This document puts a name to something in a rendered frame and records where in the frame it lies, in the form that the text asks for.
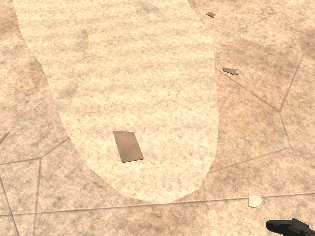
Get robot right hand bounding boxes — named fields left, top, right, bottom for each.
left=266, top=218, right=315, bottom=236

